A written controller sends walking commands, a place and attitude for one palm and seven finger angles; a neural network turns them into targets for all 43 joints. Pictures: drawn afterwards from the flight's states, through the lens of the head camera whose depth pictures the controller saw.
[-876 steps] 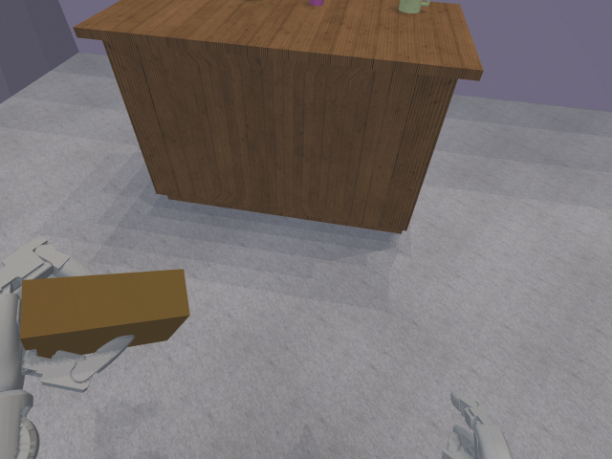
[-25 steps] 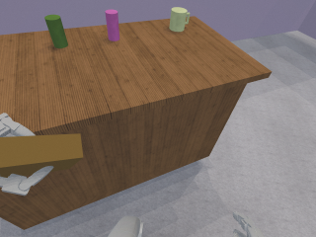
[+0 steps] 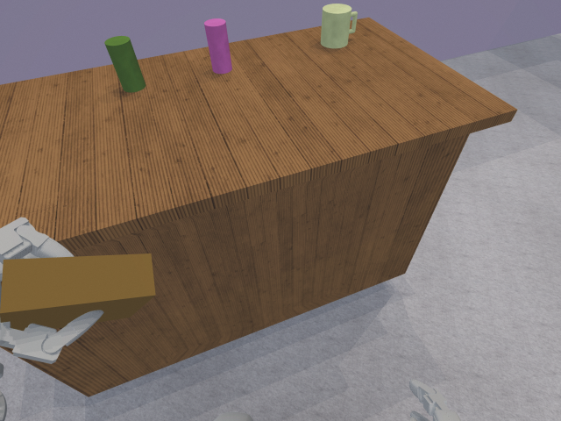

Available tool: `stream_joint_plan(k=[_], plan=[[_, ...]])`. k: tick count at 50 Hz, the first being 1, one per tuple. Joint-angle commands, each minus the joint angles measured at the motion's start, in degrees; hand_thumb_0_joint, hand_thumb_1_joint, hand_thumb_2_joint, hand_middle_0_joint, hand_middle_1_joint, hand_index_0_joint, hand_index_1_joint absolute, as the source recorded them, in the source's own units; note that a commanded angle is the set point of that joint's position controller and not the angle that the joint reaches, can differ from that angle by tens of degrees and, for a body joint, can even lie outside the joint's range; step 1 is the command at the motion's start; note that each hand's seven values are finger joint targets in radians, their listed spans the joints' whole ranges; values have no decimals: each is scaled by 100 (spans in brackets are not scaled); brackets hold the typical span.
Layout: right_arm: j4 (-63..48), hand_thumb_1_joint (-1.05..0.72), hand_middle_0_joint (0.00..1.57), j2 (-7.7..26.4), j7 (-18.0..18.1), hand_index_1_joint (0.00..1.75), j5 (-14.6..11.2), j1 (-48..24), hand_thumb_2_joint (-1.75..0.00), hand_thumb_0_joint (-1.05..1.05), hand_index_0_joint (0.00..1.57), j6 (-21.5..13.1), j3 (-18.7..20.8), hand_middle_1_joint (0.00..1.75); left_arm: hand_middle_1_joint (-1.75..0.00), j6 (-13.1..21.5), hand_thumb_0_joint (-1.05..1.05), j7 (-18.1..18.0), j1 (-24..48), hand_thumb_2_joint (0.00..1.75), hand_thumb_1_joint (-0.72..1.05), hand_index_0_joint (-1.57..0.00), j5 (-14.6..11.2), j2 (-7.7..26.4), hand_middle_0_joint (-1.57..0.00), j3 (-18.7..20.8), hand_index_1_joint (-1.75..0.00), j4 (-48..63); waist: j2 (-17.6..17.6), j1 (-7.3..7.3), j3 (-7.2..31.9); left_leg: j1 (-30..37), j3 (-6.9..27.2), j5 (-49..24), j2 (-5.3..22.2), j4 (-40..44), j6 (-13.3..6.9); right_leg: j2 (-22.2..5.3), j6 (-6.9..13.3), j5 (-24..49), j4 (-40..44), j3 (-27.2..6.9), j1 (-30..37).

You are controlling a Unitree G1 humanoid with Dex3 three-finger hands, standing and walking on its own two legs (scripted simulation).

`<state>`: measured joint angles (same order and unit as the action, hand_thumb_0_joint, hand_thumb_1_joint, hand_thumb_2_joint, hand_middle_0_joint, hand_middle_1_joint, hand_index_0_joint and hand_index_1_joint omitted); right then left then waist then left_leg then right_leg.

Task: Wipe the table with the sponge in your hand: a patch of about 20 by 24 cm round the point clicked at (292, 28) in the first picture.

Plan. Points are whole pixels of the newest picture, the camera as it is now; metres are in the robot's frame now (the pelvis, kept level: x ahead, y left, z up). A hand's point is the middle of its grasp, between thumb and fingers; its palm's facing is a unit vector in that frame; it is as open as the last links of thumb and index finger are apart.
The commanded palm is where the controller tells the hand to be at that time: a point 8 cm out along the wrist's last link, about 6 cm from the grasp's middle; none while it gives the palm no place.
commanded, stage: come to a stop and stand still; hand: left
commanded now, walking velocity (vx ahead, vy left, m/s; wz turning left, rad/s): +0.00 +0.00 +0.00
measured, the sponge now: (100, 291) +0.22 +0.22 +0.14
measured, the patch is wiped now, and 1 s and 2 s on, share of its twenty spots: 0.00 0.00 0.00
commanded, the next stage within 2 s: look again from close up in 0.58 s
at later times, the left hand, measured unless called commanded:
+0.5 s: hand (73, 256) +0.25 +0.25 +0.17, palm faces +0.39 -0.82 -0.43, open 9.0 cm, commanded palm +0.20 +0.28 +0.19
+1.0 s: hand (56, 258) +0.24 +0.27 +0.17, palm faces +0.40 -0.84 -0.35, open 9.0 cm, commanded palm +0.19 +0.30 +0.19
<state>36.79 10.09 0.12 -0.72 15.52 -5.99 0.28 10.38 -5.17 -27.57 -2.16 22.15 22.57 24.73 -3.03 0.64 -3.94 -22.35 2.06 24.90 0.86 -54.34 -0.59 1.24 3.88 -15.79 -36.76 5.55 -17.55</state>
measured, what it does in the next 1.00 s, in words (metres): steps on the spot: left foot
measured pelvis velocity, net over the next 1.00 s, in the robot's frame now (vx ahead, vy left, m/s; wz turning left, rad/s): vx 0.03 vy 0.02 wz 0.00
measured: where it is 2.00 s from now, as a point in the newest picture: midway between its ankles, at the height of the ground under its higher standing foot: outside the picture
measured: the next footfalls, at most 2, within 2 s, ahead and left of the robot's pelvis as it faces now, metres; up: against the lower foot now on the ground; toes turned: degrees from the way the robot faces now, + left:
left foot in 0.18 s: +0.07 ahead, +0.13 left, +0.00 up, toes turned +2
left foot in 1.66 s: +0.20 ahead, +0.12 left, +0.00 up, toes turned +9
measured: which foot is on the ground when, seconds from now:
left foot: up 0.00-0.16, down 0.18-1.00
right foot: down 0.00-1.00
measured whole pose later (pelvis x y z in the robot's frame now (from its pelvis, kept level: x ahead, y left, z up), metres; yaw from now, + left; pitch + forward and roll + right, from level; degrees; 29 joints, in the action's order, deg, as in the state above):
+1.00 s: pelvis +0.03 +0.02 +0.02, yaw +0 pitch -2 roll -1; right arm 33.9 11.6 2.4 -0.4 12.8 -4.2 -1.2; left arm 7.9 -8.7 -26.2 -2.8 19.7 18.5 26.5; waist 0.7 0.8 -2.8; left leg -10.7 -2.0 13.6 0.4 -25.8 -0.9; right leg 0.8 1.6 -11.2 -23.4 4.2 -10.6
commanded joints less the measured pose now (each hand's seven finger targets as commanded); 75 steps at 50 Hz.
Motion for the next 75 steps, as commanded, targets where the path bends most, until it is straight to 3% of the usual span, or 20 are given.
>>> stream_joint_plan(k=[1, 5, 7, 9, 10, 12, 14, 17, 19, 23, 29, 37, 52, 57, 61, 68, 69, 71, 73, 75], plan=[[-827, -90, 20, 751, 147, 30, 48, -753, -90, 0, 20, -495, 170, 30, -160, 349, 0, -163, 1473, 130, 10, -120, 14, 1013, -120, 332, -160, 1481, 910, -119, 5, -515, 31, -462, 204, -808, -3, -1837, 856, -2040, 2588, -2614, -606], [-855, -90, 20, 581, 247, 30, 128, -835, -90, 0, 20, -624, 77, 30, -160, 480, 0, -380, 1638, 130, 10, -120, 67, 1220, -120, 496, -160, 2227, 680, 64, 593, 1067, -435, -725, 69, 1980, -122, -1482, 499, -1129, 2074, -1459, -263], [-897, -90, 20, 636, 257, 30, 155, -710, -90, 0, 20, -699, 127, 30, -160, 521, 0, -431, 1320, 130, 10, -120, 19, 1128, -120, 552, -160, 2313, -134, 74, 870, 1729, -497, -1143, -84, 3078, -120, -1017, 205, -855, 1585, -1157, 68], [-1004, -90, 20, 812, 240, 30, 103, -678, -90, 0, 20, -755, 240, 30, -160, 614, 0, -459, 972, 130, 10, -120, -35, 1031, -120, 620, -160, 2341, -1199, 83, 1053, 2146, 680, -2325, 871, 3400, -395, -402, -144, -42, 553, -744, -36], [-1030, -90, 20, 813, 170, 30, 65, -669, -90, 0, 20, -704, 229, 30, -160, 629, 0, -437, 855, 130, 10, -120, 43, 1032, -120, 620, -160, 2315, -1319, 161, 1249, 2170, 950, -3183, 1133, 3222, -512, -210, -314, -13, 175, -500, -8], [-1022, -90, 20, 715, 112, 30, 92, -741, -90, 0, 20, -615, 167, 30, -160, 617, 0, -345, 555, 130, 10, -120, 31, 1113, -120, 778, -160, 1943, -1477, 52, 835, 1405, 822, -3162, 1053, 3238, -393, -220, -288, -210, 804, -311, 424], [-1076, -90, 20, 737, 63, 30, 2, -693, -90, 0, 20, -577, 199, 30, -160, 567, 0, -308, 291, 130, 10, -120, 46, 948, -120, 745, -160, 1529, -727, 7, 776, 903, 304, -2812, 728, 2865, -226, -282, -259, 1012, 1388, -411, 1193], [-1165, -90, 20, 832, 37, 30, -61, -533, -90, 0, 20, -415, 282, 30, -160, 392, 0, -286, -239, 130, 10, -120, -118, 721, -120, 592, -160, 1038, 720, -70, 1051, 408, -58, -2233, 302, 2116, -10, -993, 31, 2468, 1449, -1292, 1700], [-1170, -90, 20, 838, 59, 30, -77, -611, -90, 0, 20, -324, 248, 30, -160, 334, 0, -312, -245, 130, 10, -120, -182, 682, -120, 576, -160, 976, 807, -100, 997, 440, -109, -2049, 206, 2199, 53, -1232, 182, 2984, 1383, -1409, 1583], [-1190, -90, 20, 818, 184, 30, -1, -842, -90, 0, 20, -233, 138, 30, -160, 346, 0, -362, 275, 130, 10, -120, -153, 843, -120, 474, -160, 1521, 366, -23, 1094, 1229, 103, -2613, 475, 2854, -93, -766, -218, 2012, 1256, -838, 1116], [-1155, -90, 20, 792, 281, 30, 6, -935, -90, 0, 20, -293, 99, 30, -160, 347, 0, -482, 978, 130, 10, -120, -58, 996, -120, 403, -160, 2032, -264, 8, 1137, 1470, 145, -3022, 509, 2861, -82, -670, -216, 2179, 1236, -784, 1248], [-1158, -90, 20, 783, 226, 30, -6, -843, -90, 0, 20, -123, 97, 30, -160, 187, 0, -442, 301, 130, 10, -120, -119, 649, -120, 308, -160, 1192, 286, -18, 812, 981, 128, -1883, 414, 3030, -49, -719, -182, 1199, 1723, -936, 1155], [-1151, -90, 20, 807, 313, 30, 2, -856, -90, 0, 20, -225, 89, 30, -160, 229, 0, -503, 651, 130, 10, -120, -57, 729, -120, 241, -160, 1537, -253, 37, 876, 977, 246, -1662, 502, 3502, -60, -496, -279, 1040, 1634, -702, 1247], [-1107, -90, 20, 851, 309, 30, 11, -826, -90, 0, 20, -139, 141, 30, -160, 166, 0, -467, 610, 130, 10, -120, -75, 657, -120, 216, -160, 1184, -103, -32, 708, 727, 485, -201, 652, 3782, -152, -307, -256, -159, 1480, -543, 941], [-1164, -90, 20, 806, 341, 30, -33, -887, -90, 0, 20, -87, 104, 30, -160, 111, 0, -451, 870, 130, 10, -120, -26, 619, -120, 115, -160, 1296, -663, -105, 329, 553, 1244, 1277, 1121, 4302, -408, -7, -250, -560, 738, -211, 355], [-1138, -90, 20, 773, 292, 30, -2, -804, -90, 0, 20, -77, 138, 30, -160, 119, 0, -452, 791, 130, 10, -120, -15, 750, -120, 217, -160, 1448, -100, -21, 685, 371, 470, -309, 870, 2748, -359, -254, 58, -183, 1291, -577, 1100], [-1161, -90, 20, 753, 280, 30, -14, -828, -90, 0, 20, -86, 139, 30, -160, 105, 0, -444, 752, 130, 10, -120, -34, 816, -120, 287, -160, 1405, 245, -32, 687, 101, 135, -432, 647, 2128, -262, -527, 252, -299, 1385, -1091, 1175], [-1169, -90, 20, 704, 245, 30, -98, -791, -90, 0, 20, -32, 190, 30, -160, 87, 0, -457, 737, 130, 10, -120, -129, 837, -120, 269, -160, 1453, 1403, 25, 641, -1104, -442, -160, 67, 245, -14, -1671, 1098, -399, 2007, -2926, 1838], [-1182, -90, 20, 732, 209, 30, -116, -840, -90, 0, 20, -23, 180, 30, -160, 213, 0, -474, 906, 130, 10, -120, -155, 876, -120, 278, -160, 1669, 891, 98, 522, -1919, -115, 479, 256, -864, 65, -2111, 1572, 1072, 1972, -3154, 2245], [-1166, -90, 20, 567, 171, 30, -73, -862, -90, 0, 20, 50, 55, 30, -160, 267, 0, -517, 771, 130, 10, -120, -97, 936, -120, 346, -160, 1784, 298, 83, 425, -1886, -144, 422, 447, -768, 60, -2035, 1534, 2146, 1612, -2676, 2097]])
